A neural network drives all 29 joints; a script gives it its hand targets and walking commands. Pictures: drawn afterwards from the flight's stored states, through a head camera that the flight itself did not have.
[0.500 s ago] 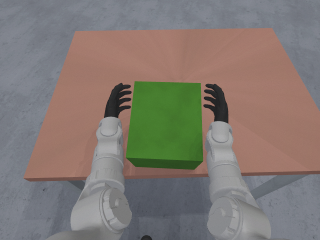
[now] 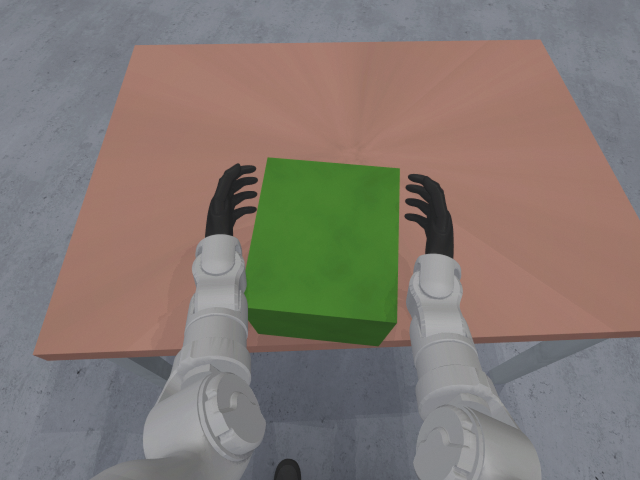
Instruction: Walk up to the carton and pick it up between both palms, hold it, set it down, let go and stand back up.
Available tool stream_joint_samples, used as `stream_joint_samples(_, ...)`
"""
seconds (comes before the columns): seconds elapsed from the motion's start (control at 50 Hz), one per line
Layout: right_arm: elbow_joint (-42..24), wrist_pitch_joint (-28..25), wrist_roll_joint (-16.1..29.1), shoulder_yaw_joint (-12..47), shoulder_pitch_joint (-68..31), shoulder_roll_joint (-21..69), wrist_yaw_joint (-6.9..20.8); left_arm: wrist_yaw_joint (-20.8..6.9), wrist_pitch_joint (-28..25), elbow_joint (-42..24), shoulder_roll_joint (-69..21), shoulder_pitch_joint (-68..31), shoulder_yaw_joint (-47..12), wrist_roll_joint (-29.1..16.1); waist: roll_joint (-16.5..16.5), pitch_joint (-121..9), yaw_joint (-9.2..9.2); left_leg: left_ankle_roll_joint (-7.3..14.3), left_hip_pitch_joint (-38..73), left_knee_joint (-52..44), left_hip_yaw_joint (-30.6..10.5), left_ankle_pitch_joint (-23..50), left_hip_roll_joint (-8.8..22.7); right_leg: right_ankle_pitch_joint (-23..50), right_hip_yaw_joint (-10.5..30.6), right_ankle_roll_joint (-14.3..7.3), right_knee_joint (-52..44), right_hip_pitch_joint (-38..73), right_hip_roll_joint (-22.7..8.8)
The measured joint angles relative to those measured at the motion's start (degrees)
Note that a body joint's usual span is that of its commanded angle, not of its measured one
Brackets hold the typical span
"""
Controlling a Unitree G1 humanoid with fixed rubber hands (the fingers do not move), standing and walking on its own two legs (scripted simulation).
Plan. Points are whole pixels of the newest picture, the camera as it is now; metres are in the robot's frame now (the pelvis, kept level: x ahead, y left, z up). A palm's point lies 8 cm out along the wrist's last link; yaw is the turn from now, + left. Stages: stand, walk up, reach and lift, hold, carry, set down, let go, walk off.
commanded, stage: set down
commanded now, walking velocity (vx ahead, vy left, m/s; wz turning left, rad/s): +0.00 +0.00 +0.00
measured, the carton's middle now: (325, 255) +0.41 +0.04 -0.05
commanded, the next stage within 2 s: none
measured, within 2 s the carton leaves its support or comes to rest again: rests again in 0.36 s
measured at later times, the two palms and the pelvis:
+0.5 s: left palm (222, 227) +0.40 +0.17 +0.03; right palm (433, 242) +0.39 -0.10 +0.03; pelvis +0.00 +0.00 +0.00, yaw +1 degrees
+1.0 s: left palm (222, 224) +0.41 +0.17 +0.02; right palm (430, 241) +0.40 -0.10 +0.02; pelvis +0.00 +0.00 +0.00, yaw +1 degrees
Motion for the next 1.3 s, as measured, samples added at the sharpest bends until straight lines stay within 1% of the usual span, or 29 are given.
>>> stream_joint_samples(0.06, -0.1, -0.5, -0.4, -0.8, -0.4, 0.2, -0.2, 0.1, -0.5, 0.3, 0.1, -0.4, -0.1, 0.2, 0.1, -0.3, 0.13, -0.1, -0.9, 0.0, -0.2, 0.3, 0.1, 0.4, -0.1, -0.1, -0.2, -0.8, 0.1)
stream_joint_samples(0.16, -0.4, -0.3, -1.9, -2.1, -1.0, 0.4, 0.3, 0.2, -0.6, 0.6, -0.2, -1.0, 0.7, 0.8, 0.2, -0.1, 0.34, -0.2, -1.1, -0.4, -0.4, 0.9, 0.1, 0.9, -0.2, -0.1, -0.7, -0.8, 0.2)
stream_joint_samples(0.3, -0.9, 0.0, -3.2, -3.4, -1.4, 0.8, 0.9, -0.5, -0.3, 0.4, -0.3, -1.6, 1.6, 1.5, 0.0, 0.1, 0.39, -0.3, -1.2, -0.5, -0.7, 1.0, 0.2, 1.0, -0.4, -0.3, -0.7, -0.9, 0.3)
stream_joint_samples(0.52, -0.4, -1.2, -3.5, -3.5, -1.1, 0.6, 0.9, -1.6, -0.1, -0.2, -0.2, -1.7, 1.8, 2.4, 0.1, -0.1, 0.51, -0.4, -2.3, 0.2, -1.0, 0.5, 0.1, 0.3, -0.5, -0.3, 0.1, -2.0, 0.3)
stream_joint_samples(0.68, 0.2, -2.9, -3.4, -3.6, -0.9, 0.3, 0.4, -2.1, -0.4, -0.5, -0.3, -1.7, 1.4, 2.6, 0.5, -0.5, 0.66, -0.3, -3.6, 0.7, -1.2, 0.3, 0.0, 0.1, -0.5, -0.1, 0.4, -3.2, 0.2)
stream_joint_samples(0.78, -0.9, -2.0, -5.7, -5.6, -1.9, 1.1, 1.8, -2.3, 0.4, -1.6, -0.4, -1.6, 1.4, 2.5, 1.2, 0.3, -0.07, -0.1, -3.2, 0.3, -1.4, 0.4, -0.3, 0.0, -0.7, -0.1, 0.3, -2.8, -0.1)
stream_joint_samples(0.88, -2.6, -0.4, -6.5, -5.8, -1.9, 1.6, 2.7, -2.8, 1.5, -2.5, -0.4, -1.7, 1.2, 2.1, 1.2, 1.1, -0.32, 0.0, -2.5, -0.1, -1.6, 0.5, -0.4, 0.0, -0.9, 0.0, -0.1, -2.1, -0.2)
stream_joint_samples(0.96, -3.1, -0.8, -6.1, -5.3, -1.1, 1.5, 2.8, -3.3, 0.8, -2.6, -0.5, -1.3, 0.9, 2.0, 1.0, 1.3, -0.33, 0.0, -2.3, -0.3, -1.7, 0.4, -0.5, 0.1, -1.0, 0.1, -0.7, -1.6, -0.2)
stream_joint_samples(1.12, -2.3, -1.7, -4.6, -4.6, -1.0, 0.7, 2.5, -2.8, -0.2, -2.1, -0.4, -1.2, 0.3, 1.9, 1.0, 1.2, -0.32, 0.2, -2.4, -0.5, -1.6, 0.6, -0.6, 0.5, -0.8, 0.2, -1.2, -1.6, -0.3)
stream_joint_samples(1.3, -2.3, -1.2, -3.7, -3.9, -1.0, 0.4, 2.8, -2.8, -0.4, -2.0, 0.1, -1.1, -0.4, 1.1, 0.8, 1.2, -0.41, 0.3, -2.5, -0.7, -1.4, 0.9, -0.6, 0.7, -0.6, 0.3, -1.1, -1.9, -0.4)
